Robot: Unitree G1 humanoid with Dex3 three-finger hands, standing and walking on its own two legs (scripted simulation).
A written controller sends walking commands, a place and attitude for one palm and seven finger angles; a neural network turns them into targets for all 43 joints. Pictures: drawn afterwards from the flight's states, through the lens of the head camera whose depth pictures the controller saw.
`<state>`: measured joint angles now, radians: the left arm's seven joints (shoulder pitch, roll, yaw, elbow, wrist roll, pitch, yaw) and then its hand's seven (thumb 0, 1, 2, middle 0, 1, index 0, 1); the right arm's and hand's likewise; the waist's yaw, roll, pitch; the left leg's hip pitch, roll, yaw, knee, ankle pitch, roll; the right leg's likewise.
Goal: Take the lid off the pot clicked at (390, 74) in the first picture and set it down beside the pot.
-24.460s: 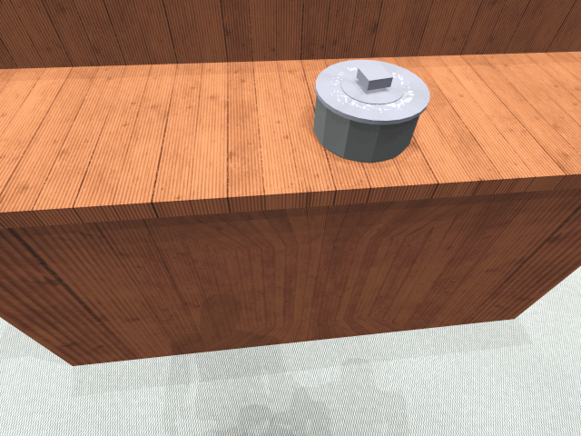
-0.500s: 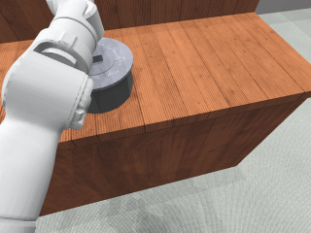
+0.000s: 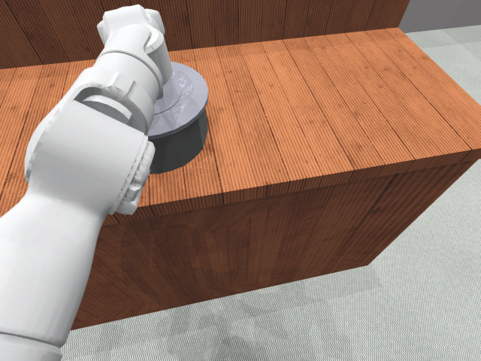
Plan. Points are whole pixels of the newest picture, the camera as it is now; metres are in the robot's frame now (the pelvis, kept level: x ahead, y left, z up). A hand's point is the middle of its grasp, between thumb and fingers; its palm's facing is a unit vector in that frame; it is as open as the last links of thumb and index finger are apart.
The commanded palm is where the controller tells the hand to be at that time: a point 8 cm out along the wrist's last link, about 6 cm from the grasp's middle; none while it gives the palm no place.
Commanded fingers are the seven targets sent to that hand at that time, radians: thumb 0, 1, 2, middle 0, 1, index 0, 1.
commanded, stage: lower the open fingers around the knob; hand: left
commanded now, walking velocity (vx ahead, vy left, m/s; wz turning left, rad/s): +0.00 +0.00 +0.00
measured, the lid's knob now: (145, 85) +0.55 +0.08 +0.16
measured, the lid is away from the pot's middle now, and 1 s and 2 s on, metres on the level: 0.01 0.01 0.00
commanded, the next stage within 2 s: close the fingers and squeeze the knob in 0.84 s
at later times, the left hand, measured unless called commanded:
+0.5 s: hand (149, 74) +0.54 +0.06 +0.19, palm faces -0.40 -0.11 -0.91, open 10.5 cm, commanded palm +0.57 +0.06 +0.23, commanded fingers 0.00 -0.20 1.14 -0.68 -0.29 -0.68 -0.29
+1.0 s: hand (146, 78) +0.53 +0.07 +0.19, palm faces -0.39 -0.12 -0.91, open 10.5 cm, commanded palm +0.57 +0.06 +0.22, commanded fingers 0.00 -0.04 0.88 -0.44 -0.85 -0.44 -0.85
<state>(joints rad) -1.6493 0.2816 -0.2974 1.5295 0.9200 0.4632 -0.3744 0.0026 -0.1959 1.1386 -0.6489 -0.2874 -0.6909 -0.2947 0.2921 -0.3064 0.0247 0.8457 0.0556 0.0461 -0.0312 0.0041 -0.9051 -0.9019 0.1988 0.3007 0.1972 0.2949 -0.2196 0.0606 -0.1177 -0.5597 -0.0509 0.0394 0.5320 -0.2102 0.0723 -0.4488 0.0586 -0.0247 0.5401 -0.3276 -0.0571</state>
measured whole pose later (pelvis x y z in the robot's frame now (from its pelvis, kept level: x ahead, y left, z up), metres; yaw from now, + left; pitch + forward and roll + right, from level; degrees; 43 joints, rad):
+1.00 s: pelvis +0.00 +0.01 -0.01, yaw +0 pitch +18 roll -1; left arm -1.69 0.31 -0.29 1.59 0.94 0.45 -0.34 0.00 -0.18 1.11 -0.63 -0.34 -0.67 -0.34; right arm 0.35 -0.30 0.01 0.87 0.05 0.05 -0.03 0.00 -0.90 -0.90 0.20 0.30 0.20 0.30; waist -0.26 0.07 -0.13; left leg -0.67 -0.05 0.04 0.60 -0.24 0.08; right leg -0.55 0.06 -0.03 0.60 -0.35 -0.05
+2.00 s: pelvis +0.00 +0.01 -0.01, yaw +0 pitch +17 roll -1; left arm -1.65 0.33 -0.29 1.55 0.94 0.42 -0.36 0.00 0.16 0.73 -0.56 -1.05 -0.54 -1.02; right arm 0.35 -0.30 0.01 0.87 0.05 0.05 -0.03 0.00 -0.90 -0.90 0.20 0.30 0.20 0.30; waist -0.25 0.07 -0.14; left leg -0.66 -0.05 0.04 0.61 -0.24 0.08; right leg -0.54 0.06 -0.02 0.59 -0.35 -0.05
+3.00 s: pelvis +0.01 +0.01 -0.01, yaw +0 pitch +17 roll -1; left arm -1.66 0.32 -0.28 1.53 0.92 0.42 -0.37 0.02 0.14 0.74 -0.57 -1.06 -0.56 -1.02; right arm 0.37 -0.29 0.01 0.88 0.05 -0.02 -0.03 0.00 -0.90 -0.90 0.20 0.30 0.20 0.30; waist -0.23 0.07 -0.15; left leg -0.64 -0.05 0.04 0.58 -0.24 0.08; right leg -0.53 0.06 -0.02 0.58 -0.35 -0.05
